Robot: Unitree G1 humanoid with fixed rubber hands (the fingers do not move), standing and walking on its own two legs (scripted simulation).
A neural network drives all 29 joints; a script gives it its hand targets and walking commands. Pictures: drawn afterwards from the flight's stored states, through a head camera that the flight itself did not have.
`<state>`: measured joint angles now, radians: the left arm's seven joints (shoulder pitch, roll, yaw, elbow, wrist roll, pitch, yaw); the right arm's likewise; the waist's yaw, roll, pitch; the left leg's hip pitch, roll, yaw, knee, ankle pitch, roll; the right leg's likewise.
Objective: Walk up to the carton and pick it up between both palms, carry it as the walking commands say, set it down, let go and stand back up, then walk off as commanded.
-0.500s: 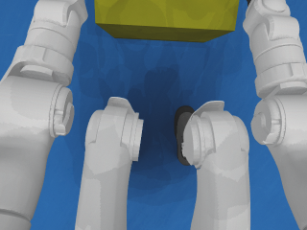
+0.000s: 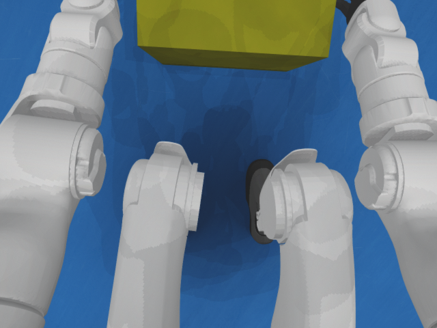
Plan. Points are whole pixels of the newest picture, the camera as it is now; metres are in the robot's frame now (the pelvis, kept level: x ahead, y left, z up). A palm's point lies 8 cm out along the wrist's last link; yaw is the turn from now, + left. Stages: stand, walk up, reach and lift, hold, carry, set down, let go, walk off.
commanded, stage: set down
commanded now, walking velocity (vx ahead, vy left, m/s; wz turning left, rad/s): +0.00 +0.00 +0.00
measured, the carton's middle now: out of the picture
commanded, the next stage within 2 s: none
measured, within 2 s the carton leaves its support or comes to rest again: neither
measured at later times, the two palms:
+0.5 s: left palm out of the picture +0.54 +0.18 -0.16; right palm (365, 5) +0.53 -0.18 -0.16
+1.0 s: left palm out of the picture +0.53 +0.20 -0.18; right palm (370, 8) +0.54 -0.19 -0.17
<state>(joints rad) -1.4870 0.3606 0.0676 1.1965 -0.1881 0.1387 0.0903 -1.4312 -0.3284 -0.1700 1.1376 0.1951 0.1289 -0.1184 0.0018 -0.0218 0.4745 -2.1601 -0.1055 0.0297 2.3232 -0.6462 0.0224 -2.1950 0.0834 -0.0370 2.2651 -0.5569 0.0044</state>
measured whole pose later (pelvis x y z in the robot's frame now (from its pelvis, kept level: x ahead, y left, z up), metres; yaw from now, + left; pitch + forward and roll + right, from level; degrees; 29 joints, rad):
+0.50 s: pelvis +0.00 +0.00 -0.01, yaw +1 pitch +25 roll -1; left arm -1.49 0.37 0.13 1.18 -0.14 0.13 0.04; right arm -1.44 -0.32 -0.22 1.13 0.15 0.12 -0.07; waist -0.01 -0.02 0.52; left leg -2.14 -0.11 0.03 2.34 -0.65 0.02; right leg -2.18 0.08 -0.04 2.29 -0.56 0.00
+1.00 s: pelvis +0.01 +0.00 +0.00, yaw +1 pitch +29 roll -2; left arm -1.43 0.40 0.12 1.11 -0.15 0.08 0.06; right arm -1.41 -0.37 -0.19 1.11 0.18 0.06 -0.10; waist -0.01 -0.01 0.52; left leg -2.17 -0.08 0.03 2.33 -0.67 0.03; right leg -2.20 0.05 -0.06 2.28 -0.59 -0.01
